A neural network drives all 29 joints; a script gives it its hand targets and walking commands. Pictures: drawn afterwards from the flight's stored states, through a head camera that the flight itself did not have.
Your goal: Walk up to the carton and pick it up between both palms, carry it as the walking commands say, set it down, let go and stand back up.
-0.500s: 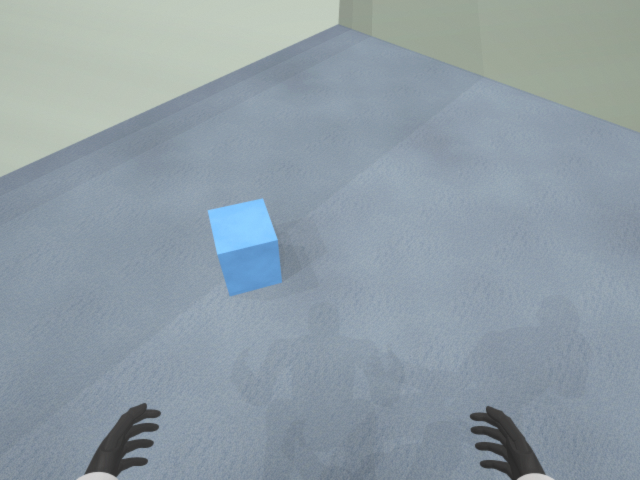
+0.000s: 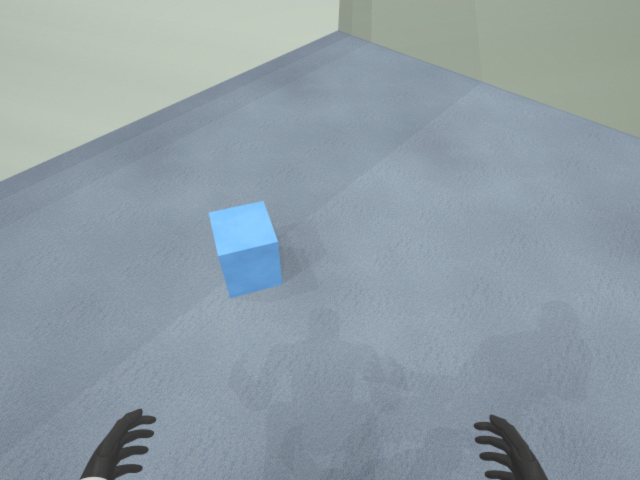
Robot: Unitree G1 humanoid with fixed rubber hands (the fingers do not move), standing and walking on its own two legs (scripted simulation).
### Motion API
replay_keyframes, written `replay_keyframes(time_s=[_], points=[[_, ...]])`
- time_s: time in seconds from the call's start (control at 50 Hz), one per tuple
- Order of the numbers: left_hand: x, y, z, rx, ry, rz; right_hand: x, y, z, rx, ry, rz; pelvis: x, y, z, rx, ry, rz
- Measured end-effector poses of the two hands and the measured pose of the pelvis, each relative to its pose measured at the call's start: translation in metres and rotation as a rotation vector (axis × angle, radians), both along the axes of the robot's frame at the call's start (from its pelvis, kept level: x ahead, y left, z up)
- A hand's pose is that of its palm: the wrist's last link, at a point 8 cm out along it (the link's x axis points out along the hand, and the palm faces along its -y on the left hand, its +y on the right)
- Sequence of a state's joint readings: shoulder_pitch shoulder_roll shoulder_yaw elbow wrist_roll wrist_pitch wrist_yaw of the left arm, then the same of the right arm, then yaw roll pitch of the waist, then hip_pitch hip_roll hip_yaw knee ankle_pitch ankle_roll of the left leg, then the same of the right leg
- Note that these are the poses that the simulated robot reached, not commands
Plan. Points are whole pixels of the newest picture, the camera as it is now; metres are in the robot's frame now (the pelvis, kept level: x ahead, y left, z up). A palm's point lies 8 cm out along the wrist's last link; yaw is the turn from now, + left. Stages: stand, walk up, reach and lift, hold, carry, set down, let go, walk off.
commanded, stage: stand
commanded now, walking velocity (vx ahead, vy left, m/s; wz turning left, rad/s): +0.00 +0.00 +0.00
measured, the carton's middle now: (246, 249) +0.97 +0.26 -0.63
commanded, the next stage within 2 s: walk up in 0.46 s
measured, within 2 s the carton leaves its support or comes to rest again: neither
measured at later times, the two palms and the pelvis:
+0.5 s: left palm out of the picture +0.13 +0.27 -0.08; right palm out of the picture +0.13 -0.26 -0.09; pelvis -0.01 +0.00 +0.00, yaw +0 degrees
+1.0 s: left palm out of the picture +0.08 +0.38 -0.10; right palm (423, 421) +0.22 -0.14 -0.09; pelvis +0.06 +0.10 +0.01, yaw +6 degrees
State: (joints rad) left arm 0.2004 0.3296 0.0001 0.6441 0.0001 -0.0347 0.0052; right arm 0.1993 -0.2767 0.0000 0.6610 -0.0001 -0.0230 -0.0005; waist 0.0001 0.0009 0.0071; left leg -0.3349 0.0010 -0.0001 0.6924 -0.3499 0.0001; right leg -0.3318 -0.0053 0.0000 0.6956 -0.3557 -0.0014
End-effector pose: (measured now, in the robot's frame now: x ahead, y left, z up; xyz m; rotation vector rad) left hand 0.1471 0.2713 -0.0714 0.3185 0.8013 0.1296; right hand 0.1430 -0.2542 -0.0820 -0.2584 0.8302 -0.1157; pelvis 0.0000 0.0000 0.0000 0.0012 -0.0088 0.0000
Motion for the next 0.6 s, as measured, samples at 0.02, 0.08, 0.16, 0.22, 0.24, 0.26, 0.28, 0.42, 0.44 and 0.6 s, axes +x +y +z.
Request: replay_keyframes(time_s=[0.02, 0.08, 0.16, 0.22, 0.24, 0.26, 0.28, 0.42, 0.44, 0.6], points=[[-0.001, 0.0, 0.0, 0.0, 0.001, 0.001, -0.001, 0.0, 0.0, 0.0, 0.002, 0.0, 0.0, 0.0, 0.0, 0.0, -0.001, 0.0], [-0.003, 0.001, -0.001, 0.001, 0.005, 0.002, -0.003, 0.0, -0.001, 0.0, 0.006, -0.002, -0.001, 0.0, 0.0, 0.0, -0.002, 0.0], [-0.005, 0.001, -0.002, 0.002, 0.011, 0.005, -0.006, -0.001, -0.002, 0.0, 0.013, -0.004, -0.003, 0.0, 0.0, 0.0, -0.004, 0.0], [-0.007, 0.002, -0.002, 0.002, 0.015, 0.006, -0.008, -0.001, -0.003, 0.0, 0.018, -0.005, -0.003, 0.0, 0.0, 0.0, -0.005, 0.0], [-0.008, 0.002, -0.003, 0.003, 0.016, 0.007, -0.008, -0.001, -0.003, 0.0, 0.02, -0.006, -0.003, 0.0, 0.0, 0.0, -0.005, 0.0], [-0.008, 0.002, -0.003, 0.003, 0.018, 0.007, -0.009, -0.002, -0.004, 0.0, 0.022, -0.006, -0.004, 0.0, 0.0, 0.0, -0.005, 0.0], [-0.009, 0.002, -0.003, 0.003, 0.02, 0.008, -0.009, -0.002, -0.004, -0.001, 0.023, -0.007, -0.004, 0.0, 0.0, 0.0, -0.005, 0.0], [-0.012, 0.003, -0.005, 0.003, 0.029, 0.012, -0.013, -0.003, -0.006, -0.002, 0.035, -0.01, -0.005, 0.0, 0.0, 0.0, -0.007, 0.0], [-0.012, 0.003, -0.005, 0.003, 0.031, 0.013, -0.014, -0.003, -0.006, -0.002, 0.036, -0.011, -0.005, 0.0, 0.0, 0.0, -0.007, 0.0], [-0.017, 0.004, -0.007, 0.003, 0.043, 0.017, -0.018, -0.003, -0.008, -0.003, 0.047, -0.015, -0.006, 0.0, 0.0, 0.0, -0.009, 0.0]])
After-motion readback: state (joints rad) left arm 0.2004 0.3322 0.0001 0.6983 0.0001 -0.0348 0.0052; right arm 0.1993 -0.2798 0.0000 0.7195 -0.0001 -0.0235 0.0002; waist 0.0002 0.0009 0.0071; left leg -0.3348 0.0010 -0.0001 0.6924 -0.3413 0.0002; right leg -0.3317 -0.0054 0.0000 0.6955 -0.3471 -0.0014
